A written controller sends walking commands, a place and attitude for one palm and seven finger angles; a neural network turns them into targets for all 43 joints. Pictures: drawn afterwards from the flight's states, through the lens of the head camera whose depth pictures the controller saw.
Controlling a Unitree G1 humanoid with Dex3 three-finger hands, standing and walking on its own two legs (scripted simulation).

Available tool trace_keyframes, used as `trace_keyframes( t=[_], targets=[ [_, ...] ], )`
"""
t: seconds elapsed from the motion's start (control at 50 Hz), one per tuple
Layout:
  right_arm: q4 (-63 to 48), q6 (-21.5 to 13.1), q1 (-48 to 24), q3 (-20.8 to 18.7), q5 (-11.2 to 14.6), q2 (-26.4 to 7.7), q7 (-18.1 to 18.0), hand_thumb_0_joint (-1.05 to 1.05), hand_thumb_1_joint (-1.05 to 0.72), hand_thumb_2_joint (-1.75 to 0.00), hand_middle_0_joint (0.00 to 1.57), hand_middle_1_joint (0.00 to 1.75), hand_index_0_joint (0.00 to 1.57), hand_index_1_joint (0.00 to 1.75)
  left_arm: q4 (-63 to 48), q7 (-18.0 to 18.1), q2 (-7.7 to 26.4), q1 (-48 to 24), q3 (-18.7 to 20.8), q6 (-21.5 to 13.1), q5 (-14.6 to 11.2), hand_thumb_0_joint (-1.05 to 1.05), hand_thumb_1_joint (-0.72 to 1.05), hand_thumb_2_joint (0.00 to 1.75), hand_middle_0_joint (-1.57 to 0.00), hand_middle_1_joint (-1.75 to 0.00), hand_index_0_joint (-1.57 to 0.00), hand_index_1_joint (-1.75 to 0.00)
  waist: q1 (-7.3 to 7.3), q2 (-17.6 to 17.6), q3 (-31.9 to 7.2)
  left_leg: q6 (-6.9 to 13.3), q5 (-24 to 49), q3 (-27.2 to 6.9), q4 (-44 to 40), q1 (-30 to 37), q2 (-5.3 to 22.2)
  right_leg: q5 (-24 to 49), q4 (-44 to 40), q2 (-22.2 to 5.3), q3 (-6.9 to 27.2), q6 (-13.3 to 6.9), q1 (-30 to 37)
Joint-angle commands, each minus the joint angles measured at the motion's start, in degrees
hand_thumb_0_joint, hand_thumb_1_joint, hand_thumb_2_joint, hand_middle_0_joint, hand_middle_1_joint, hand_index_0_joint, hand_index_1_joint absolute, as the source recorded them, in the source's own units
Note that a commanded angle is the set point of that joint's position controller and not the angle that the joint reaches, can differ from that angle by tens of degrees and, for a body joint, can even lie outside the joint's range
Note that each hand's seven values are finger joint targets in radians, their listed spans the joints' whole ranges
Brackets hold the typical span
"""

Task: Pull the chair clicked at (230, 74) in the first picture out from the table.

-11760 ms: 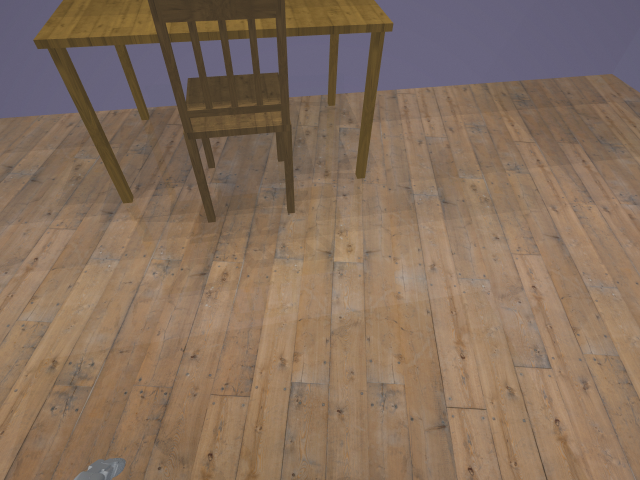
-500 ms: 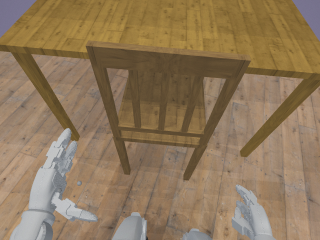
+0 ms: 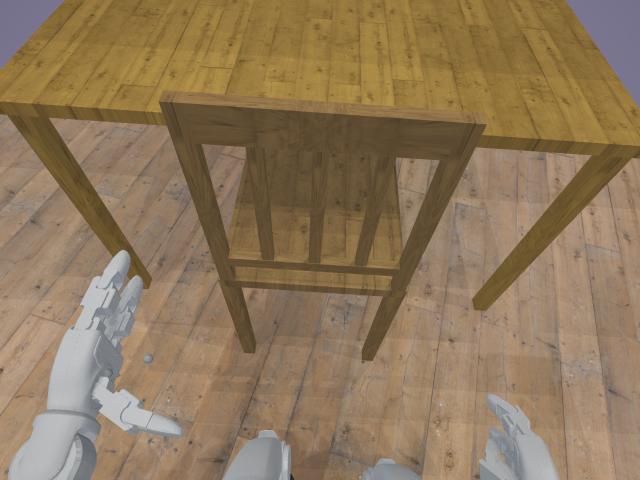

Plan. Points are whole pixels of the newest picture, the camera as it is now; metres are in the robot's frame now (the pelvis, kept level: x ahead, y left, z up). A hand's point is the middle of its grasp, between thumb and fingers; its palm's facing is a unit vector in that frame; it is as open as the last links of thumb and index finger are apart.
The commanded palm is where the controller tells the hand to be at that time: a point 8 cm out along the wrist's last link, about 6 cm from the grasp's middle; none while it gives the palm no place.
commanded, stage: raise the hand toward the chair's back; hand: left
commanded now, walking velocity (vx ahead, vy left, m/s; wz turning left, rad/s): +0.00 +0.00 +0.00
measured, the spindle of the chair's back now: (317, 213) +0.50 +0.03 -0.02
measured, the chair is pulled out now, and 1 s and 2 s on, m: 0.00 0.00 0.00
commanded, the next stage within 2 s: aim the fingers beside a spindle in 0.20 s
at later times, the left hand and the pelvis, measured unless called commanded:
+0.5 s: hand (171, 350) +0.26 +0.18 +0.03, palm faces +0.01 -1.00 -0.05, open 17.0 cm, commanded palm +0.24 +0.24 +0.03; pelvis +0.00 -0.02 -0.01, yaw +0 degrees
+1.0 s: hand (215, 319) +0.30 +0.15 +0.01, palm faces -0.01 -1.00 -0.03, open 16.9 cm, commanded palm +0.28 +0.20 +0.01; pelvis +0.00 -0.02 -0.02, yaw +0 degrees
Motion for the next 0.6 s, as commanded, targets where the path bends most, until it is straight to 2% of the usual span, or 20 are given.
trace_keyframes(
  t=[0.0, 0.02, 0.18, 0.22, 0.28, 0.3, 0.34, 0.36, 0.4, 0.44, 0.48, 0.5, 0.52, 0.56, 0.58],
  targets=[
    [-8.5, -3.4, -2.7, -3.6, 0.4, -8.1, -0.4, 0.00, -0.90, -0.90, 0.20, 0.30, 0.20, 0.30, -12.4, 0.0, 7.7, -3.6, 4.3, -4.7, -0.8, 0.00, -0.50, 0.30, -0.06, -0.08, -0.06, -0.08, 0.63, 4.0, -13.0, -3.2, 9.8, -7.2, -10.3, 18.6, 0.7, 8.3, -7.2, 1.2, 1.1, -1.4, -2.3],
    [-8.4, -3.2, -2.5, -3.6, 0.4, -8.1, -0.4, 0.00, -0.90, -0.90, 0.20, 0.30, 0.20, 0.30, -11.7, 0.1, 8.4, -3.4, 4.8, -4.5, -0.5, 0.00, -0.50, 0.30, -0.06, -0.08, -0.06, -0.08, 0.66, 3.3, -13.0, -3.0, 9.8, -7.1, -10.2, 18.1, 0.6, 8.5, -7.3, 1.2, 1.3, -1.4, -1.6],
    [-8.5, -2.9, -2.6, -3.6, 0.6, -7.9, -0.6, 0.00, -0.90, -0.90, 0.20, 0.30, 0.20, 0.30, -11.5, -0.6, 7.4, -3.8, 4.0, -4.1, -0.9, 0.00, -0.50, 0.30, -0.06, -0.08, -0.06, -0.08, 0.11, 1.6, -13.1, -2.7, 10.7, -6.3, -9.1, 17.4, 0.4, 10.2, -7.6, 1.2, 1.6, -1.1, -1.1],
    [-8.3, -2.9, -2.6, -3.5, 0.5, -7.9, -0.7, 0.00, -0.90, -0.90, 0.20, 0.30, 0.20, 0.30, -11.1, -0.5, 8.1, -3.9, 4.5, -4.1, -0.7, 0.00, -0.50, 0.30, -0.06, -0.08, -0.06, -0.08, 0.21, 1.7, -13.1, -2.5, 10.9, -6.2, -8.7, 17.0, 0.3, 10.4, -7.5, 1.3, 1.8, -1.2, -0.9],
    [-8.5, -3.0, -2.9, -3.6, 0.6, -7.6, -0.8, 0.00, -0.90, -0.90, 0.20, 0.30, 0.20, 0.30, -11.3, -1.0, 7.5, -4.2, 4.3, -4.0, -1.2, 0.00, -0.50, 0.30, -0.06, -0.08, -0.06, -0.08, 0.15, 0.9, -13.4, -2.3, 10.6, -5.7, -8.4, 16.6, 0.1, 10.9, -7.9, 1.1, 2.1, -1.0, -0.3],
    [-8.4, -3.0, -2.8, -3.6, 0.6, -7.7, -0.8, 0.00, -0.90, -0.90, 0.20, 0.30, 0.20, 0.30, -11.2, -1.0, 7.5, -4.0, 4.3, -4.1, -1.1, 0.00, -0.50, 0.30, -0.06, -0.08, -0.06, -0.08, 0.22, 1.6, -13.7, -2.3, 11.0, -5.5, -8.1, 16.6, 0.1, 11.2, -7.7, 1.1, 2.2, -1.1, -0.3],
    [-7.9, -3.0, -2.6, -3.3, 0.5, -7.7, -0.9, 0.00, -0.90, -0.90, 0.20, 0.30, 0.20, 0.30, -9.9, -1.1, 6.9, -6.9, 3.2, -4.1, -0.9, 0.00, -0.50, 0.30, -0.06, -0.08, -0.06, -0.08, -0.78, 0.7, -13.0, -2.1, 10.2, -5.6, -7.2, 15.2, 0.0, 10.9, -7.4, 1.0, 2.4, -0.9, -1.4],
    [-7.4, -3.0, -2.5, -3.4, 0.4, -7.8, -1.0, 0.00, -0.90, -0.90, 0.20, 0.30, 0.20, 0.30, -9.1, -1.1, 7.9, -8.4, 4.3, -4.3, -1.0, 0.00, -0.50, 0.30, -0.06, -0.08, -0.06, -0.08, -0.71, 1.0, -12.5, -2.2, 9.7, -5.4, -6.8, 14.3, 0.0, 10.6, -7.4, 1.0, 2.7, -1.0, -1.5],
    [-7.6, -3.3, -2.7, -3.4, 0.4, -7.8, -0.9, 0.00, -0.90, -0.90, 0.20, 0.30, 0.20, 0.30, -9.2, -1.4, 7.0, -8.8, 3.3, -4.9, -0.9, 0.00, -0.50, 0.30, -0.06, -0.08, -0.06, -0.08, -0.37, 1.8, -13.9, -2.2, 10.1, -5.4, -6.5, 14.8, -0.1, 10.7, -6.8, 0.9, 2.7, -1.1, -1.8],
    [-7.4, -3.2, -2.5, -3.5, 0.4, -7.8, -0.8, 0.00, -0.90, -0.90, 0.20, 0.30, 0.20, 0.30, -8.4, -1.4, 7.4, -8.5, 3.7, -4.8, -1.0, 0.00, -0.50, 0.30, -0.06, -0.08, -0.06, -0.08, -0.19, 0.9, -14.8, -2.1, 11.4, -5.1, -6.0, 14.4, -0.1, 12.3, -6.7, 0.9, 3.1, -1.1, -0.6],
    [-7.6, -3.2, -2.5, -3.5, 0.4, -7.7, -0.7, 0.00, -0.90, -0.90, 0.20, 0.30, 0.20, 0.30, -9.3, -1.4, 7.5, -8.5, 3.7, -5.0, -0.8, 0.00, -0.50, 0.30, -0.06, -0.08, -0.06, -0.08, 0.27, 2.6, -16.2, -2.2, 13.2, -5.0, -5.9, 15.3, 0.0, 13.8, -6.0, 0.8, 3.1, -1.2, -0.3],
    [-7.6, -3.1, -2.7, -3.6, 0.3, -7.6, -0.6, 0.00, -0.90, -0.90, 0.20, 0.30, 0.20, 0.30, -9.4, -1.2, 6.7, -8.3, 2.8, -5.1, -0.7, 0.00, -0.50, 0.30, -0.06, -0.08, -0.06, -0.08, 0.08, 1.9, -16.4, -2.1, 13.7, -4.9, -5.7, 15.7, 0.0, 14.4, -6.0, 0.8, 3.0, -1.1, -0.6],
    [-7.6, -3.0, -2.6, -3.7, 0.2, -7.6, -0.5, 0.00, -0.90, -0.90, 0.20, 0.30, 0.20, 0.30, -8.5, -0.8, 7.2, -7.6, 3.5, -4.7, -0.6, 0.00, -0.50, 0.30, -0.06, -0.08, -0.06, -0.08, 0.31, 1.3, -16.3, -2.0, 13.7, -4.8, -5.5, 14.7, 0.0, 14.7, -5.9, 0.8, 3.1, -1.0, 0.0],
    [-7.2, -2.5, -2.6, -3.6, 0.3, -7.8, -0.4, 0.00, -0.90, -0.90, 0.20, 0.30, 0.20, 0.30, -7.1, -0.1, 7.9, -10.3, 4.2, -4.6, -0.3, 0.00, -0.50, 0.30, -0.06, -0.08, -0.06, -0.08, -0.18, 0.7, -15.0, -2.1, 12.0, -4.7, -5.0, 13.0, -0.1, 13.7, -5.8, 0.8, 3.4, -0.9, -0.9],
    [-7.3, -2.4, -2.5, -3.6, 0.3, -7.7, -0.4, 0.00, -0.90, -0.90, 0.20, 0.30, 0.20, 0.30, -6.4, 0.1, 7.0, -10.5, 3.4, -4.7, 0.0, 0.00, -0.50, 0.30, -0.06, -0.08, -0.06, -0.08, -0.14, 0.4, -14.8, -2.1, 11.7, -4.6, -5.1, 12.8, -0.1, 13.3, -5.6, 0.8, 3.3, -1.0, -1.2]
  ],
)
